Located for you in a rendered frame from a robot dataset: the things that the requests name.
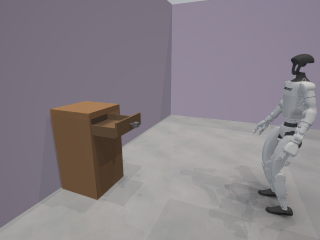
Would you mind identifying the handle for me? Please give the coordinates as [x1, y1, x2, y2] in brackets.
[130, 122, 140, 128]

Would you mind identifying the drawer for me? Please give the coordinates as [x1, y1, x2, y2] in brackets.
[91, 112, 141, 139]

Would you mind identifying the robot left hand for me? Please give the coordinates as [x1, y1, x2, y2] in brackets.
[276, 141, 299, 167]

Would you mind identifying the robot right forearm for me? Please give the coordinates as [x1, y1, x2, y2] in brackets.
[265, 103, 282, 123]

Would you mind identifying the right robot upper arm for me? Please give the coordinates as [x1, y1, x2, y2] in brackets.
[279, 81, 289, 108]

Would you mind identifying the robot head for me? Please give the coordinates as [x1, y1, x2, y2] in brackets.
[291, 54, 315, 82]

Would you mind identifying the right robot foot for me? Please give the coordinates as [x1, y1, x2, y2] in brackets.
[258, 188, 276, 197]

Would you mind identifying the robot left forearm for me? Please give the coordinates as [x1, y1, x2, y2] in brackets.
[290, 109, 316, 145]

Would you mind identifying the cabinet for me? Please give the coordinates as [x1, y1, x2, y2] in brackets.
[50, 101, 124, 200]

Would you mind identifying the left robot upper arm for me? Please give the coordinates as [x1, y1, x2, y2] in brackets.
[299, 82, 317, 118]

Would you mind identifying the robot right hand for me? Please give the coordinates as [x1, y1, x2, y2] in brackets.
[253, 120, 269, 136]

